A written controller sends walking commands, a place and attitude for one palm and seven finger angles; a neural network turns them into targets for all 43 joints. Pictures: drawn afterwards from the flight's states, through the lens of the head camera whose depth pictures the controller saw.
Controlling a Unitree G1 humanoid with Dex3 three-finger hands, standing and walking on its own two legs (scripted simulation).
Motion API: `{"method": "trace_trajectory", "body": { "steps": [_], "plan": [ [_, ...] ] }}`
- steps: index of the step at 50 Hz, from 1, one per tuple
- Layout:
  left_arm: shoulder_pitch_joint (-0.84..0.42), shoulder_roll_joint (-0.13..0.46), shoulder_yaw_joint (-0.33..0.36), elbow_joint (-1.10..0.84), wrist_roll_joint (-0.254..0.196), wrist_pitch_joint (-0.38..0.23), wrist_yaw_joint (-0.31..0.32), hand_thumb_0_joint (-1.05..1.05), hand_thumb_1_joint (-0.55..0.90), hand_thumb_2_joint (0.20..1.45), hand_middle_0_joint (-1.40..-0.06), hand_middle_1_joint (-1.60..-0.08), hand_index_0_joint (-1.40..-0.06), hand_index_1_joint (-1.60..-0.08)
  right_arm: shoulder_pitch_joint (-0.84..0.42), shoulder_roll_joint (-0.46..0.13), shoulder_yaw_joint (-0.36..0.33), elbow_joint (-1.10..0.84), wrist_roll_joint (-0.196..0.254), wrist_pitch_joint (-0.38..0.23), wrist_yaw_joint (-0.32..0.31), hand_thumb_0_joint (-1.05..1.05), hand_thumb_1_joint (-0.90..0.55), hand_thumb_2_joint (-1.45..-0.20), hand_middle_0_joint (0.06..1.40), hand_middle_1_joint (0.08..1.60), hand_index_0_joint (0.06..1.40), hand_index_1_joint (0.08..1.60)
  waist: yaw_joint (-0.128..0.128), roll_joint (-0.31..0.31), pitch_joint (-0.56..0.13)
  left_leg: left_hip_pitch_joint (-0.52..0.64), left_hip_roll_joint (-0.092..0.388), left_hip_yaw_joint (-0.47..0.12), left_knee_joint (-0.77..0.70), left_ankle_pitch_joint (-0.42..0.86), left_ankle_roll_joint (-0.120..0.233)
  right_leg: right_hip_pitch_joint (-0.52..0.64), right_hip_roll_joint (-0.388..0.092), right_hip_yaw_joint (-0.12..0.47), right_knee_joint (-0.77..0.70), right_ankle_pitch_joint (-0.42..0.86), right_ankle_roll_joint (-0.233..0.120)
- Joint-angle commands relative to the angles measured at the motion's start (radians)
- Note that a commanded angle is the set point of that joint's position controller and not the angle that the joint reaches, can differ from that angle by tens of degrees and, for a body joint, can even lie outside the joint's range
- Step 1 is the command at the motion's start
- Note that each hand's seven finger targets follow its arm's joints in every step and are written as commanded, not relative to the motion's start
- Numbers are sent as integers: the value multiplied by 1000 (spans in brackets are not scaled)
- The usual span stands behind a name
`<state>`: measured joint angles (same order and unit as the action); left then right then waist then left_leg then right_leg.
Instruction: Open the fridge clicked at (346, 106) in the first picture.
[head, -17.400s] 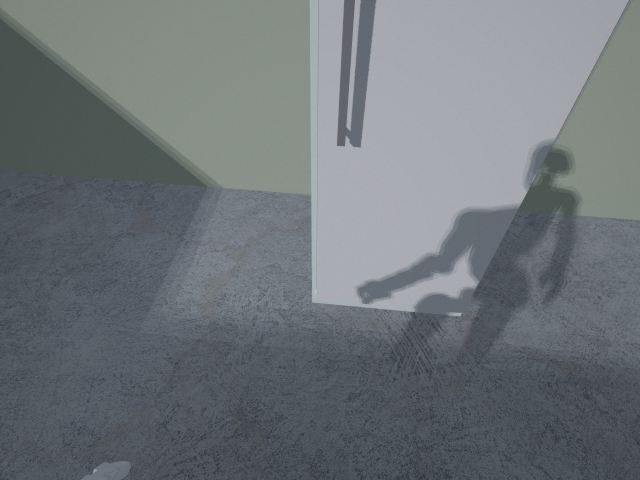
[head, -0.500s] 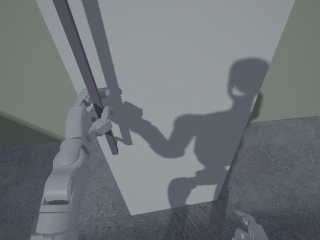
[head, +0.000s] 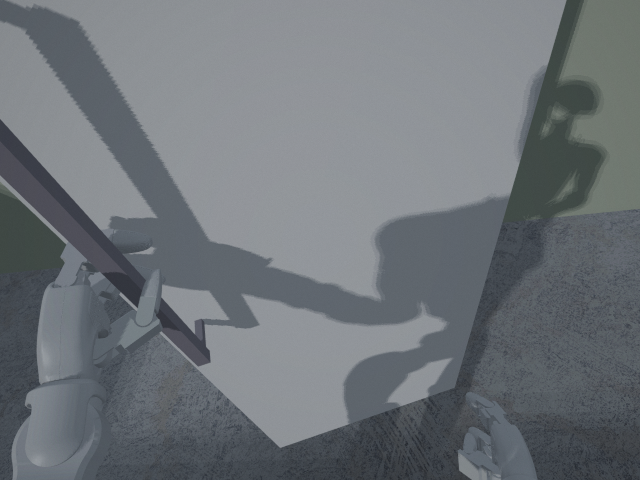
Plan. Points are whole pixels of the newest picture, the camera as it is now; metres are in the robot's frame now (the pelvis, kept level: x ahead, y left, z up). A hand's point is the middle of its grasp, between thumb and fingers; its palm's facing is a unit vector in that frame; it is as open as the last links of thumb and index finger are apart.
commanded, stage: walk backward, drawing the door open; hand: left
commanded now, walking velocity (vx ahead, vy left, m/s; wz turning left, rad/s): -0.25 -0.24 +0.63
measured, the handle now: (111, 244) +0.29 +0.18 +0.23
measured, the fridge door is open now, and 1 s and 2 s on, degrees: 16 58 78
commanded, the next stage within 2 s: stop walking and hold the door back in 1.46 s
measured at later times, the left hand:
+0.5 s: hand (224, 452) +0.13 +0.06 +0.17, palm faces +0.65 -0.71 -0.28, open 6.4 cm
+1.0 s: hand out of the picture +0.03 -0.09 +0.17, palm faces +0.85 -0.43 -0.30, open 6.6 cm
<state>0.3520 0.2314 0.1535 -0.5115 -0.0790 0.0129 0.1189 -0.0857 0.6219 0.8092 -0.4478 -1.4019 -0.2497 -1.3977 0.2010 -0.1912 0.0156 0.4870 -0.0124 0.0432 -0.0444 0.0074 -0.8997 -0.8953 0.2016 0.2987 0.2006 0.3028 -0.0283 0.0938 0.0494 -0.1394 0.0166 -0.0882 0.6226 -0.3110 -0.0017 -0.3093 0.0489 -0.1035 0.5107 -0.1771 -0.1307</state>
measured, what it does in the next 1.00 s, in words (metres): steps to the right, turning left: left foot, then right foot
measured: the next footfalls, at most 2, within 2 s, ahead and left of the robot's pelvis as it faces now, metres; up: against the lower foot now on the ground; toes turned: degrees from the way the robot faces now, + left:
left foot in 0.18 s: -0.01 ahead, +0.09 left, +0.01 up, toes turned +2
right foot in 0.40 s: +0.00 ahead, -0.36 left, +0.00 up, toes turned +16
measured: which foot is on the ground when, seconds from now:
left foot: up 0.00-0.16, down 0.18-0.40, up 0.42-0.58, down 0.60-0.94, up 0.96-1.00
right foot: down 0.00-0.14, up 0.16-0.38, down 0.40-0.60, up 0.62-0.94, down 0.96-1.00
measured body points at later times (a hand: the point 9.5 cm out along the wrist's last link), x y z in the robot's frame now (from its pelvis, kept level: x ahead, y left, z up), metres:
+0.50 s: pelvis -0.06 -0.24 -0.01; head +0.01 -0.22 +0.43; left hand +0.09 +0.09 +0.18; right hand +0.16 -0.43 -0.13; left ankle -0.11 -0.07 -0.68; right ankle -0.04 -0.37 -0.73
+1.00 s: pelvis -0.05 -0.45 -0.02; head +0.00 -0.42 +0.43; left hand -0.02 -0.08 +0.19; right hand +0.23 -0.49 -0.11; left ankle -0.12 -0.24 -0.70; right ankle +0.05 -0.57 -0.74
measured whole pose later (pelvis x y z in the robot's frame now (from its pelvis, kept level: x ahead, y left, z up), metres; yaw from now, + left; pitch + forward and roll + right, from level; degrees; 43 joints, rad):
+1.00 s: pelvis -0.05 -0.45 -0.02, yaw +40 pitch +0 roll -2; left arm 0.07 0.33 0.32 -0.40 -0.05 -0.05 0.12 -0.07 0.63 0.78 -0.46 -1.41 -0.25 -1.37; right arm 0.13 -0.16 0.00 0.62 0.00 -0.12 -0.05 0.01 -0.90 -0.89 0.21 0.30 0.20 0.30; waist 0.01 0.05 0.12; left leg -0.56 0.09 -0.21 0.91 -0.45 -0.05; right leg -0.29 -0.03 -0.02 0.63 -0.32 0.04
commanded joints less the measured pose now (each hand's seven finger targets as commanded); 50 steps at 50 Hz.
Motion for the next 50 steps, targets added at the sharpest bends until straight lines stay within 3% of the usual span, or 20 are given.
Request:
{"method": "trace_trajectory", "body": {
  "steps": [1, 4, 6, 7, 8, 10, 13, 18, 20, 22, 24, 28, 29, 30, 31, 38, 45, 46, 48, 50],
  "plan": [
    [70, 87, 59, -139, 37, -122, -12, 0, 900, 900, -450, -1400, -450, -1400, -80, -65, -43, -137, 15, -99, -26, 0, -900, -900, 200, 300, 200, 300, 53, -325, -205, -278, -70, 40, 434, -247, 17, 253, -310, 215, -145, 822, 237],
    [-54, 99, 73, -211, 62, -164, -17, 0, 900, 900, -450, -1400, -450, -1400, -18, -42, -59, -78, 27, -104, -28, 0, -900, -900, 200, 300, 200, 300, -26, -470, -268, -9, -124, 273, 230, -232, -23, 163, -87, -103, -217, 1000, 694],
    [-137, 89, 31, -240, 32, -175, -13, 0, 900, 900, -450, -1400, -450, -1400, -62, -65, -53, -70, 23, -101, -46, 0, -900, -900, 200, 300, 200, 300, -101, -242, -234, 140, 6, 232, -370, 13, 54, 77, 26, -188, 316, 882, 472],
    [-123, 80, 17, -299, 16, -191, -15, 0, 900, 900, -450, -1400, -450, -1400, -142, -110, -52, -129, -17, -110, -38, 0, -900, -900, 200, 300, 200, 300, -76, 296, -182, 75, 335, -232, -499, 532, 167, -154, 51, -8, 896, -158, 319],
    [-90, 160, 74, -337, 90, -194, -1, 0, 900, 900, -450, -1400, -450, -1400, -130, -84, -60, -134, -47, -119, -24, 0, -900, -900, 200, 300, 200, 300, 1, 222, -195, -148, 577, -654, -336, 747, 288, -161, -40, 302, 1134, -448, 180],
    [-162, 238, 192, -369, 73, -188, 0, 0, 900, 900, -450, -1400, -450, -1400, -185, -151, -126, -86, 4, -103, -5, 0, -900, -900, 200, 300, 200, 300, 11, -15, -194, -122, 516, -447, -270, 537, 253, -244, -81, 413, 976, -383, 124],
    [-121, 133, 126, -297, 56, -188, 9, 0, 900, 900, -450, -1400, -450, -1400, -107, -100, -83, -48, -11, -197, -28, 0, -900, -900, 200, 300, 200, 300, 36, 156, -72, -141, 232, -151, -205, 385, 135, -149, -65, 160, 461, -294, 197],
    [-279, 196, 192, -330, 53, -221, 20, 0, 900, 900, -450, -1400, -450, -1400, -51, -107, -100, -5, -6, -232, -17, 0, -900, -900, 200, 300, 200, 300, 11, 238, -198, -121, 76, -147, -109, 268, 36, 180, 6, -5, -153, -102, 239],
    [-299, 335, 284, -357, 60, -228, 22, 0, 900, 900, -450, -1400, -450, -1400, -34, -48, -95, 6, 13, -220, -12, 0, -900, -900, 200, 300, 200, 300, -9, -153, -259, -283, -78, 85, 238, -165, -54, 303, -246, 118, -159, 488, 136],
    [-274, 346, 338, -283, 66, -237, 27, 0, 900, 900, -450, -1400, -450, -1400, -123, -66, -106, -3, 10, -229, -39, 0, -900, -900, 200, 300, 200, 300, 57, -289, -292, -385, -22, 56, 663, -325, -19, 210, -438, 230, -53, 707, 9],
    [-308, 242, 233, -307, 63, -232, 3, 0, 900, 900, -450, -1400, -450, -1400, -156, -53, -82, -18, -1, -223, -50, 0, -900, -900, 200, 300, 200, 300, 48, -238, -194, -401, 22, 75, 641, -281, -22, 198, -404, 172, 4, 703, -41],
    [-285, 238, 241, -299, 25, -241, 2, 0, 900, 900, -450, -1400, -450, -1400, -96, -63, -66, -20, -9, -203, -78, 0, -900, -900, 200, 300, 200, 300, -10, -142, -232, -109, -31, 195, -120, 72, -31, 178, -235, -65, 301, 619, 83],
    [-319, 227, 219, -303, 19, -244, 2, 0, 900, 900, -450, -1400, -450, -1400, -58, -80, -85, -14, -13, -209, -82, 0, -900, -900, 200, 300, 200, 300, -51, -54, -255, 213, 91, 10, -249, 434, 30, -122, -178, -52, 526, 248, 143],
    [-310, 205, 180, -324, 21, -255, -4, 0, 900, 900, -450, -1400, -450, -1400, -70, -136, -105, -24, -18, -222, -73, 0, -900, -900, 200, 300, 200, 300, -5, 189, -282, 398, 443, -452, -291, 1022, 143, -388, -61, 17, 726, -406, 201],
    [-379, 228, 177, -344, 59, -271, -16, 0, 900, 900, -450, -1400, -450, -1400, -42, -116, -88, 0, -25, -233, -42, 0, -900, -900, 200, 300, 200, 300, 0, 78, -327, 424, 538, -594, -227, 1110, 228, -415, -65, 171, 821, -445, 184],
    [-452, 228, 208, -256, 52, -214, -13, 0, 900, 900, -450, -1400, -450, -1400, -112, -116, -95, 23, 6, -236, -24, 0, -900, -900, 200, 300, 200, 300, 18, 210, -204, -60, 234, -69, -282, 277, 88, -126, -77, 133, 558, -84, 204],
    [-442, 286, 278, -165, 30, -181, 16, 0, 900, 900, -450, -1400, -450, -1400, -137, -126, -84, -32, 21, -217, -19, 0, -900, -900, 200, 300, 200, 300, 46, 240, -171, -380, 165, -83, -263, -228, 58, 282, 19, 0, 81, -204, 215],
    [-454, 261, 241, -186, 33, -183, 13, 0, 900, 900, -450, -1400, -450, -1400, -112, -90, -75, -31, 23, -216, -15, 0, -900, -900, 200, 300, 200, 300, 42, 81, -207, -355, 62, -41, -99, -232, 16, 303, -45, 36, -89, -171, 200],
    [-442, 387, 320, -195, 51, -180, 16, 0, 900, 900, -450, -1400, -450, -1400, -165, -47, -69, -29, 20, -214, -28, 0, -900, -900, 200, 300, 200, 300, 66, -436, -196, -444, -78, 75, 652, -326, -52, 66, -434, 479, -317, -204, 24],
    [-466, 342, 303, -120, 59, -183, 25, 0, 900, 900, -450, -1400, -450, -1400, -150, -51, -50, 17, -24, -205, -27, 0, -900, -900, 200, 300, 200, 300, 34, -166, -209, -488, -12, 20, 776, -263, -46, 85, -493, 336, -232, -2, -17]
  ]
}}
